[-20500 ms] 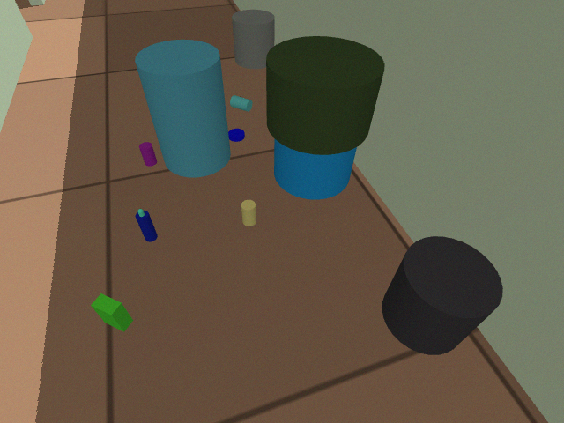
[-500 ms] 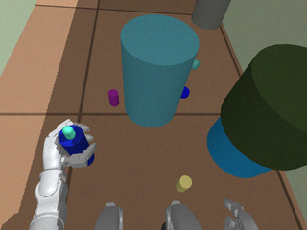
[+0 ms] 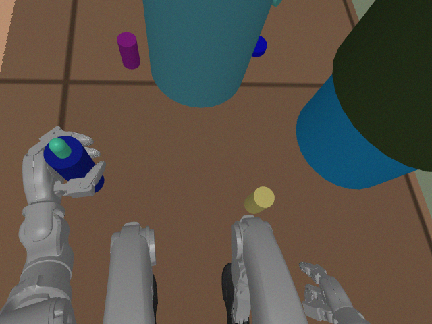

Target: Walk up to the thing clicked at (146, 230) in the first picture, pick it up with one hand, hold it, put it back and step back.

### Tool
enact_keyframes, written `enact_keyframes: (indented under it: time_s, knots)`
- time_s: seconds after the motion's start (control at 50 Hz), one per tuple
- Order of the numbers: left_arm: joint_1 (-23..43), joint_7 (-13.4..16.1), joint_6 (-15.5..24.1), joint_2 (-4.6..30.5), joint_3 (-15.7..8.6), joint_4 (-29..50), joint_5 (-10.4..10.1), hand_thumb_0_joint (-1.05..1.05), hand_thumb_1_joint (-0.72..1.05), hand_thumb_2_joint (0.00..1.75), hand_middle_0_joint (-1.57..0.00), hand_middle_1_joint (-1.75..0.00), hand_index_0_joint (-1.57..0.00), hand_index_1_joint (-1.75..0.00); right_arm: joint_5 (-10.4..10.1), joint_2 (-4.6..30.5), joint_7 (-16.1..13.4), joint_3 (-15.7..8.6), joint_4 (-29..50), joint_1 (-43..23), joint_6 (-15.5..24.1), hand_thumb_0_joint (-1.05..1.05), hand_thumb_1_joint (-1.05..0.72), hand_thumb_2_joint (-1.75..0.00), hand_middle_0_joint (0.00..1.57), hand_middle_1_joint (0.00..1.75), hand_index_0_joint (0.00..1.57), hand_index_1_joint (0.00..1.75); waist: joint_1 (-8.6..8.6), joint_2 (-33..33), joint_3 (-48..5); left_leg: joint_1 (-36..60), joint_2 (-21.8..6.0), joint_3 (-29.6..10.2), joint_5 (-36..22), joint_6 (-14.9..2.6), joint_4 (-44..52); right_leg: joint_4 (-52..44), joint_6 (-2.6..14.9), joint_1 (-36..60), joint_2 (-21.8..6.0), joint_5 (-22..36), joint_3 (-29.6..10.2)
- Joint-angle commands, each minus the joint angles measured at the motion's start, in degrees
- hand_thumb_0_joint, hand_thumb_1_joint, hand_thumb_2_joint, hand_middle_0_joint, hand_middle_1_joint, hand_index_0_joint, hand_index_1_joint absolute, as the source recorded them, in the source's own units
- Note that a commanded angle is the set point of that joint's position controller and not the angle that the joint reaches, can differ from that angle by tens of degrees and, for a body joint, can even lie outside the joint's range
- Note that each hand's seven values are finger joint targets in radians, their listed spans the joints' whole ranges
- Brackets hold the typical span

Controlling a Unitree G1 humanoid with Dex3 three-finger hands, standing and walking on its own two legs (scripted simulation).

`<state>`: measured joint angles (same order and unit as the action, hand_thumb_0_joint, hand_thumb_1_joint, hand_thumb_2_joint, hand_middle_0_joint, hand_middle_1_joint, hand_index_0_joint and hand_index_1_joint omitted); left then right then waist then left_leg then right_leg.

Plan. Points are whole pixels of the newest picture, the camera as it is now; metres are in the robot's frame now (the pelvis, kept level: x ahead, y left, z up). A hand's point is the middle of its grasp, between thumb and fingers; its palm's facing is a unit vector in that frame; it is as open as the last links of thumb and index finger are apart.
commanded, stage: crouch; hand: left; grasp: from the side
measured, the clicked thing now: (75, 165) +0.41 +0.22 -0.05
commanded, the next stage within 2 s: lower in 0.84 s
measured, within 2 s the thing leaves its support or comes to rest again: neither
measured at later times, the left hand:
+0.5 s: hand (96, 180) +0.42 +0.22 -0.19, palm faces +0.14 -0.99 -0.02, open 7.2 cm
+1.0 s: hand (101, 184) +0.43 +0.23 -0.25, palm faces +0.14 -0.99 -0.01, open 7.2 cm
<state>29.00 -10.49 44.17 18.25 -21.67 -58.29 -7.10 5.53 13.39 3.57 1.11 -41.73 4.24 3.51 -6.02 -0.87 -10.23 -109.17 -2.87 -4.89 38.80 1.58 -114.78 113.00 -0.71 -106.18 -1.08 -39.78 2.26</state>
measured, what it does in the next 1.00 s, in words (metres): lowers itself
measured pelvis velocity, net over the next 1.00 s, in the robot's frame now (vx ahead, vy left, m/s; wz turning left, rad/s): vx -0.02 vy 0.01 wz -0.10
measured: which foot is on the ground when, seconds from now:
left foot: down 0.00-1.00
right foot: down 0.00-1.00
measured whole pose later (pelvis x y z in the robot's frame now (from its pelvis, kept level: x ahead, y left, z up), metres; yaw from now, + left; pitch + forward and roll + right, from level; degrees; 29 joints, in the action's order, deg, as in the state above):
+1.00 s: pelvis -0.02 +0.01 -0.15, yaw -6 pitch +25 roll -9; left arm 33.5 -10.3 46.3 30.2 -29.0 -63.9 -5.8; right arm 11.1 17.4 6.3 10.2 -41.2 0.6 -0.1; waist -11.2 -5.2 3.1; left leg -130.6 -1.3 -12.4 39.6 1.9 -144.4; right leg 138.3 -2.5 -124.5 0.8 -39.3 5.9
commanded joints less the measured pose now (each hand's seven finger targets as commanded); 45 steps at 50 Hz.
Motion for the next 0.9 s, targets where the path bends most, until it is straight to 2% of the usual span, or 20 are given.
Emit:
enact_keyframes:
  time_s: [0.0,0.02,0.06,0.1,0.12,0.16,0.2,0.22,0.3,0.36,0.42,0.48,0.52,0.6,0.64,0.68,0.72,0.8,0.84,0.88]
  knots:
    - [22.34,-0.20,7.87,15.95,-5.84,14.33,-1.60,0.00,0.42,1.29,-1.28,-1.37,-1.28,-1.38,0.47,11.95,0.01,-3.53,3.46,6.15,1.14,0.00,-0.90,-0.91,0.20,0.30,0.20,0.30,1.05,10.34,-37.50,21.34,2.35,3.08,-7.95,-1.91,8.63,-8.66,2.94,13.80,2.23,9.38,0.70]
    - [24.29,-0.22,8.14,15.86,-5.09,15.42,-1.13,0.00,0.42,1.29,-1.28,-1.38,-1.28,-1.39,0.64,12.29,0.10,-3.53,3.65,6.31,0.97,0.00,-0.90,-0.91,0.20,0.30,0.20,0.30,0.31,11.78,-37.60,21.81,2.26,2.87,-7.59,-1.69,8.34,-6.98,3.12,11.94,2.24,9.30,1.50]
    - [22.70,-0.19,7.84,17.07,-6.27,13.91,-0.75,0.00,0.45,1.31,-1.27,-1.37,-1.27,-1.39,0.67,12.90,0.22,-3.31,3.58,6.29,0.67,0.00,-0.91,-0.91,0.20,0.30,0.20,0.30,0.59,12.86,-37.36,21.24,2.23,2.69,-8.07,-1.54,7.07,-4.55,3.17,9.64,2.11,9.75,2.15]
    - [25.88,-0.24,7.96,17.63,-6.35,14.88,-0.94,0.00,0.43,1.29,-1.27,-1.35,-1.26,-1.37,0.82,13.16,0.32,-3.06,3.01,6.63,0.51,0.00,-0.91,-0.91,0.20,0.30,0.20,0.30,-0.31,14.19,-38.45,20.09,2.15,2.71,-8.23,-1.38,5.19,-2.59,3.23,8.60,2.12,10.14,2.33]
    - [26.11,-0.28,7.84,19.14,-7.59,14.93,-1.17,0.00,0.42,1.27,-1.25,-1.34,-1.24,-1.35,0.77,13.22,0.22,-2.92,3.21,6.42,0.41,0.00,-0.91,-0.91,0.20,0.30,0.20,0.30,0.20,13.41,-38.79,18.91,2.27,3.09,-7.84,-1.59,3.91,-2.22,3.08,8.54,2.13,9.87,2.09]
    - [28.63,-0.45,7.63,18.66,-5.96,15.99,-0.98,0.00,0.40,1.26,-1.24,-1.32,-1.23,-1.34,0.97,13.26,0.15,-2.78,2.86,6.81,0.18,0.00,-0.91,-0.91,0.20,0.30,0.20,0.30,-1.17,13.65,-38.14,15.88,2.26,3.56,-5.66,-1.71,2.22,-1.36,2.92,8.42,2.17,8.67,1.99]
    - [27.06,-0.22,7.06,20.39,-7.19,13.50,-0.61,0.00,0.42,1.23,-1.21,-1.28,-1.20,-1.30,1.08,13.45,0.09,-2.39,2.56,6.48,0.18,0.00,-0.91,-0.91,0.20,0.30,0.20,0.30,-0.82,12.64,-36.46,13.18,2.35,3.95,-4.87,-1.93,0.35,-0.36,2.71,7.75,2.27,8.10,2.02]
    - [28.22,-0.50,6.94,18.10,-5.54,13.31,-0.59,0.00,0.43,1.24,-1.23,-1.30,-1.22,-1.32,1.18,13.70,0.15,-2.39,2.49,6.38,0.19,0.00,-0.91,-0.91,0.20,0.30,0.20,0.30,-2.08,12.47,-35.72,12.95,2.25,3.50,-4.65,-1.92,-0.42,0.51,2.75,6.08,2.20,8.30,2.55]
    - [27.65,-0.63,6.74,20.88,-7.40,11.84,-0.59,0.00,0.45,1.23,-1.21,-1.29,-1.21,-1.30,1.49,15.18,0.24,-1.75,2.07,6.03,-0.32,0.00,-0.90,-0.91,0.20,0.30,0.20,0.30,-1.75,13.27,-32.70,11.28,2.10,2.55,-2.72,-1.70,-2.28,3.55,2.80,2.08,2.37,6.54,4.02]
    - [26.80,-0.88,6.61,20.88,-7.37,11.05,-0.48,0.00,0.45,1.24,-1.22,-1.30,-1.22,-1.31,1.93,15.59,0.48,-0.97,1.87,6.46,-0.81,0.00,-0.90,-0.91,0.20,0.30,0.20,0.30,-2.46,13.49,-33.17,10.25,2.14,2.38,-5.16,-1.62,-4.48,5.20,2.69,2.58,2.50,8.91,4.37]
    - [26.15,-0.79,6.60,23.64,-9.70,10.89,-0.45,0.00,0.43,1.23,-1.23,-1.31,-1.22,-1.31,2.31,16.34,0.62,-0.39,2.00,6.45,-1.21,0.00,-0.90,-0.91,0.20,0.30,0.20,0.30,-2.01,13.99,-33.43,9.31,2.12,1.97,-6.20,-1.52,-6.18,6.81,2.67,2.13,2.64,9.89,4.61]
    - [26.78,-0.80,6.82,22.64,-9.10,10.37,-0.76,0.00,0.47,1.24,-1.23,-1.31,-1.23,-1.32,2.72,16.54,0.77,0.12,2.02,5.42,-1.54,0.00,-0.90,-0.91,0.20,0.30,0.20,0.30,-2.95,12.61,-29.74,5.78,2.04,1.82,-3.27,-1.84,-7.64,7.10,2.45,0.66,2.90,7.97,5.00]
    - [25.79,-0.63,7.22,25.11,-10.64,10.54,-0.52,0.00,0.47,1.26,-1.22,-1.31,-1.22,-1.32,3.06,16.87,0.93,0.64,1.83,5.88,-1.87,0.00,-0.90,-0.91,0.20,0.30,0.20,0.30,-2.49,13.91,-30.37,5.74,1.95,1.81,-4.89,-1.67,-8.35,7.99,2.44,2.09,3.11,9.33,5.20]
    - [25.48,-1.12,7.53,23.55,-8.71,10.76,-0.27,0.00,0.49,1.22,-1.21,-1.29,-1.22,-1.29,3.74,17.21,1.22,1.35,2.04,4.54,-2.04,0.00,-0.91,-0.91,0.20,0.30,0.20,0.30,-3.54,15.42,-29.46,6.19,1.64,1.00,-5.85,-1.42,-9.76,9.79,2.53,0.01,3.28,10.38,5.76]
    - [26.37,-0.75,7.61,24.17,-9.21,10.65,-0.50,0.00,0.49,1.21,-1.20,-1.28,-1.20,-1.28,4.02,18.04,1.27,1.55,1.94,4.82,-2.20,0.00,-0.91,-0.91,0.20,0.30,0.20,0.30,-4.18,15.94,-27.95,5.52,1.58,0.55,-4.78,-1.38,-10.13,10.10,2.50,-0.64,3.35,9.71,6.33]
    - [26.22,-0.60,8.05,25.76,-9.80,11.30,-0.37,0.00,0.48,1.22,-1.21,-1.29,-1.21,-1.29,4.37,18.33,1.44,1.93,1.87,4.77,-2.48,0.00,-0.91,-0.91,0.20,0.30,0.20,0.30,-3.83,16.23,-29.07,6.15,1.53,0.35,-5.56,-1.22,-10.82,10.69,2.47,-0.02,3.50,10.33,6.66]
    - [25.71,-0.88,8.09,25.11,-8.69,11.19,-0.30,0.00,0.48,1.22,-1.22,-1.30,-1.22,-1.30,4.62,18.44,1.53,2.32,2.07,4.39,-2.59,0.00,-0.91,-0.91,0.20,0.30,0.20,0.30,-4.44,16.79,-28.66,6.18,1.46,0.28,-6.76,-1.20,-11.68,11.19,2.47,0.17,3.60,11.38,6.71]
    - [24.54,-0.41,8.32,26.06,-9.80,10.83,-0.37,0.00,0.47,1.22,-1.23,-1.30,-1.23,-1.30,5.07,19.21,1.69,2.97,2.08,4.26,-2.76,0.00,-0.92,-0.91,0.20,0.30,0.20,0.30,-4.51,17.07,-28.09,6.44,1.40,-0.47,-7.45,-1.02,-12.18,11.95,2.43,0.21,3.62,12.23,7.33]
    - [24.64,-0.44,8.56,25.18,-9.06,11.09,-0.78,0.00,0.46,1.21,-1.23,-1.30,-1.23,-1.30,5.24,19.62,1.87,3.28,2.38,3.70,-2.96,0.00,-0.91,-0.91,0.20,0.30,0.20,0.30,-5.09,17.98,-28.14,7.74,1.32,-1.18,-7.96,-0.78,-12.23,12.54,2.52,-0.67,3.64,12.51,7.93]
    - [23.08,-0.19,8.69,26.04,-9.31,10.50,-0.63,0.00,0.49,1.20,-1.21,-1.28,-1.22,-1.28,5.39,19.90,1.88,3.53,2.37,3.26,-3.13,0.00,-0.91,-0.91,0.20,0.30,0.20,0.30,-4.37,19.11,-27.15,7.85,1.25,-1.35,-8.06,-0.53,-11.91,13.11,2.69,-1.38,3.65,12.30,8.19]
